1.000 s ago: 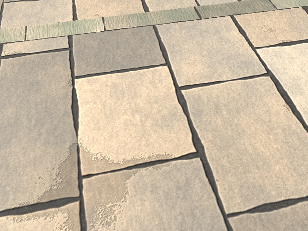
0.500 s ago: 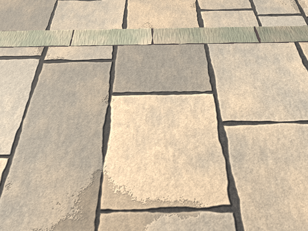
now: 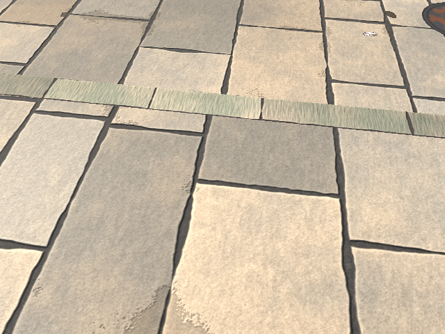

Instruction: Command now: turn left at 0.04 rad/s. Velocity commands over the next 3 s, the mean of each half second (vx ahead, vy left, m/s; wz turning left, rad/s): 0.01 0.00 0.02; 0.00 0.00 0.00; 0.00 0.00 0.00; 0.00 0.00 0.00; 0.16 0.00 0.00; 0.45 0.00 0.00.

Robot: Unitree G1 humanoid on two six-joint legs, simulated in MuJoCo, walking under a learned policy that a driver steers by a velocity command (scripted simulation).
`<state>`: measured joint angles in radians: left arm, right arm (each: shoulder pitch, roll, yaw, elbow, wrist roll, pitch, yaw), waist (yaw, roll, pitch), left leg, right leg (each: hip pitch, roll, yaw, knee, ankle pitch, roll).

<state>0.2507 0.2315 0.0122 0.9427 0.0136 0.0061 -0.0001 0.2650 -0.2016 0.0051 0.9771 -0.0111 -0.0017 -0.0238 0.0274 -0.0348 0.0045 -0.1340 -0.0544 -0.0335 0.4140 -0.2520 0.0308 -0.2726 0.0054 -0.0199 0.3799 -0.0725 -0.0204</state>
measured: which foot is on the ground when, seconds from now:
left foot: down 0.00-1.00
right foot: down 0.00-1.00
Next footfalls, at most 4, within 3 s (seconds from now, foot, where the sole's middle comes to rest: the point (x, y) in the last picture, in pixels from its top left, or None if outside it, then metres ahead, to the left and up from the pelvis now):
2.52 right None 0.25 -0.11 -0.78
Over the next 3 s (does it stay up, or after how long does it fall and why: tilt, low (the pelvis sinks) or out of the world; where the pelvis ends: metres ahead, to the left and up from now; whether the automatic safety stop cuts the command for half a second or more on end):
stays up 0.39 -0.04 -0.01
